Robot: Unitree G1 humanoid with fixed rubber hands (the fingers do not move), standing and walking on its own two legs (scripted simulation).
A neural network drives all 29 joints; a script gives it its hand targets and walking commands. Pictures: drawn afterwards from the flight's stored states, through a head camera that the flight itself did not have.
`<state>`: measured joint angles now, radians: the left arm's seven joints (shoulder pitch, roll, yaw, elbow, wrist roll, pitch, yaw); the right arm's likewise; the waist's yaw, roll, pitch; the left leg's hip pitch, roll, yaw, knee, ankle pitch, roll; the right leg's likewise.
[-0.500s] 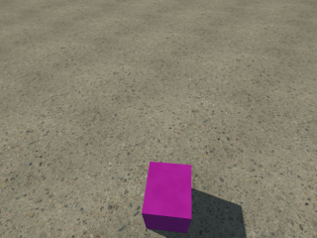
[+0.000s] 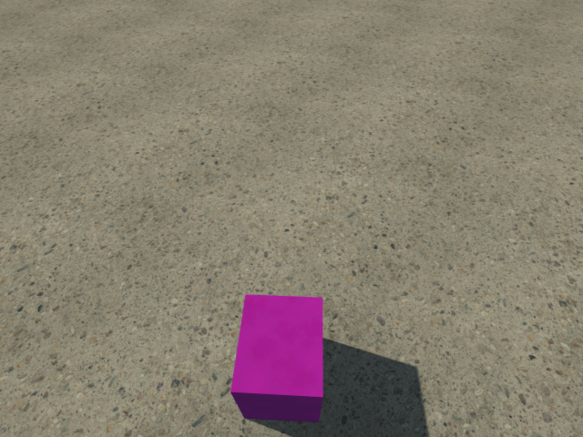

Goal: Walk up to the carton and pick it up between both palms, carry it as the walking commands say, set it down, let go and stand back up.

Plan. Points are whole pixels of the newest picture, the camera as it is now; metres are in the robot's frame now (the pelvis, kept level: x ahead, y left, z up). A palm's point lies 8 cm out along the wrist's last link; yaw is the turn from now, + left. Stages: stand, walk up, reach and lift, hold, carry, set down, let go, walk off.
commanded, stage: walk up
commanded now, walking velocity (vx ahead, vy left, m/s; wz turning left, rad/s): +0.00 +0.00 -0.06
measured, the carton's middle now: (282, 359) +0.45 +0.05 -0.62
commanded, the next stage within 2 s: stand in 1.02 s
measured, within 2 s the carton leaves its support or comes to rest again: neither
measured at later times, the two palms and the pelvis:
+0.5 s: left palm out of the picture -0.02 +0.31 -0.13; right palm out of the picture +0.11 -0.20 -0.11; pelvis +0.00 +0.05 +0.01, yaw +1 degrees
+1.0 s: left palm out of the picture +0.04 +0.30 -0.12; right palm out of the picture +0.03 -0.14 -0.12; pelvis +0.01 +0.08 +0.02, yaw -1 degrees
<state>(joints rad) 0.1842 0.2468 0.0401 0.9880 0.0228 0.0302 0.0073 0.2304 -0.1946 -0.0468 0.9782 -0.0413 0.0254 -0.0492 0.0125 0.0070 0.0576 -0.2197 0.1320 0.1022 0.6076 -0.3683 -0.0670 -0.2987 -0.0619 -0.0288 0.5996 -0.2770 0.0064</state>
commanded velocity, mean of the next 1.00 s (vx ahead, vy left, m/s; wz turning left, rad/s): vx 0.01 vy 0.06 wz -0.04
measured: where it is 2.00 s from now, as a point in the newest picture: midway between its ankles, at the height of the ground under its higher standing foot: outside the picture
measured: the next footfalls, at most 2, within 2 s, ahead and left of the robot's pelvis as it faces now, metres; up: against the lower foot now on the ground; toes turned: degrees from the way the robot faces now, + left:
left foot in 0.44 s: +0.03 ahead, +0.18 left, +0.00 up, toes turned -7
right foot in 0.78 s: +0.00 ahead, -0.04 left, +0.00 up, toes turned +2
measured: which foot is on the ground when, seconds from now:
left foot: down 0.00-0.00, up 0.02-0.42, down 0.44-1.00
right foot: down 0.00-0.44, up 0.46-0.76, down 0.78-1.00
